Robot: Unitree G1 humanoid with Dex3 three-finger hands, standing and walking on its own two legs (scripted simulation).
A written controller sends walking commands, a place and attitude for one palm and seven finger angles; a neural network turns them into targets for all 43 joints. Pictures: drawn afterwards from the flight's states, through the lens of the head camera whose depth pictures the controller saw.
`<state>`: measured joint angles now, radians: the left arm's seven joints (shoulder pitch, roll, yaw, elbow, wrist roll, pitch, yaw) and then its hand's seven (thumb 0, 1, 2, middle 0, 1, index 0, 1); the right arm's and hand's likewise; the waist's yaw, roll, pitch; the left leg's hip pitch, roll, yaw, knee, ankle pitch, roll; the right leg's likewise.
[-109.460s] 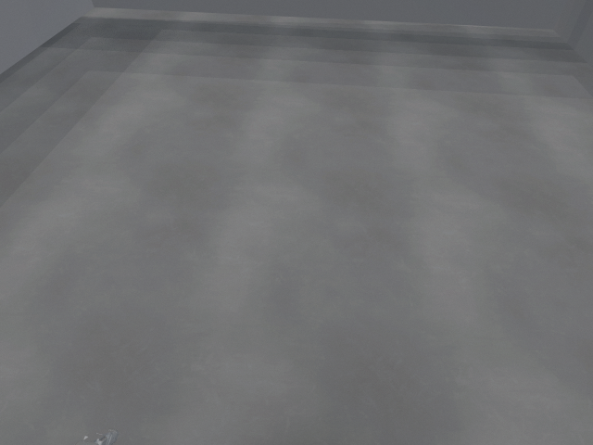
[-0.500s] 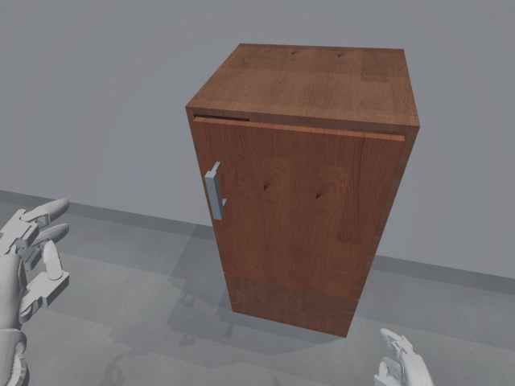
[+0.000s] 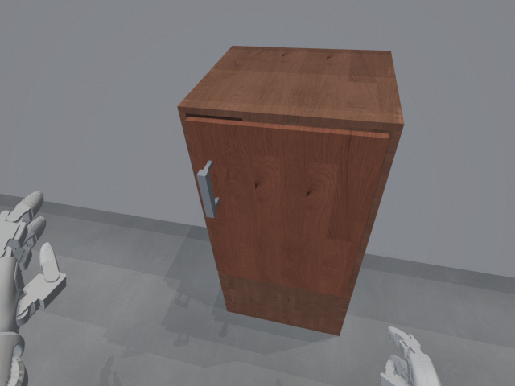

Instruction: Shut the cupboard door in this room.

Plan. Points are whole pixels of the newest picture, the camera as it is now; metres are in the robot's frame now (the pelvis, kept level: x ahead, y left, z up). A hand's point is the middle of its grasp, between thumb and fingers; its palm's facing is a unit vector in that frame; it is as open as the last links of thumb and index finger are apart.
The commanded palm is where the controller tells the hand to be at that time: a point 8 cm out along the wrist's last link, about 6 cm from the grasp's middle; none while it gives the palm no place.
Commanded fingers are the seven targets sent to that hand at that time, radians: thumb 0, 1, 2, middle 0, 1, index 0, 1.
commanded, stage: step back with the hand held close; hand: left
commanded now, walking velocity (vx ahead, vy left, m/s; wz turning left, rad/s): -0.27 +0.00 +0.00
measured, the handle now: (210, 189) +0.55 +0.19 -0.02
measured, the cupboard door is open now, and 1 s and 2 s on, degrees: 0 0 0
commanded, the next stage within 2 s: stop stepping back and stand still in 1.30 s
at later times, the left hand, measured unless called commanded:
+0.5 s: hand (36, 288) +0.18 +0.29 +0.16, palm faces +0.36 -0.79 -0.49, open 7.4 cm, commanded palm +0.11 +0.33 +0.17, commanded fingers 0.00 0.90 0.90 -0.20 -0.30 -0.20 -0.30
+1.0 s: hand out of the picture +0.11 +0.30 +0.16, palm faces +0.43 -0.80 -0.41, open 7.4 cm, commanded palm +0.04 +0.35 +0.17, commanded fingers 0.00 0.90 0.90 -0.20 -0.30 -0.20 -0.30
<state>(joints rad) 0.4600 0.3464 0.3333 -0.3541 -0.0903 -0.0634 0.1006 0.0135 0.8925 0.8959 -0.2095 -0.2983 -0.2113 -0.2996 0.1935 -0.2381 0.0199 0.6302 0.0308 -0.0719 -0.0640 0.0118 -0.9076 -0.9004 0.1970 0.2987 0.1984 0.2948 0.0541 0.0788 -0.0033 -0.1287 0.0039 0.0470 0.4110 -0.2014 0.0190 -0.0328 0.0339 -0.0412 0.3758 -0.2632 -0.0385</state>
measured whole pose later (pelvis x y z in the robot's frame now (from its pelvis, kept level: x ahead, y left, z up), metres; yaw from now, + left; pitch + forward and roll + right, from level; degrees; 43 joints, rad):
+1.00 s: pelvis -0.10 +0.04 -0.02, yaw +1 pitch +0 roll -3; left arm 0.51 0.42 0.40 -0.53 -0.03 -0.23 0.17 0.01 0.89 0.90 -0.21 -0.30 -0.21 -0.30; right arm 0.22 -0.22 0.00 0.61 0.01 -0.04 -0.07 0.01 -0.91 -0.90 0.20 0.30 0.20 0.30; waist -0.01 0.00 0.01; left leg -0.49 -0.01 0.03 0.63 -0.20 0.05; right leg -0.37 0.03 -0.01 0.56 -0.21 0.01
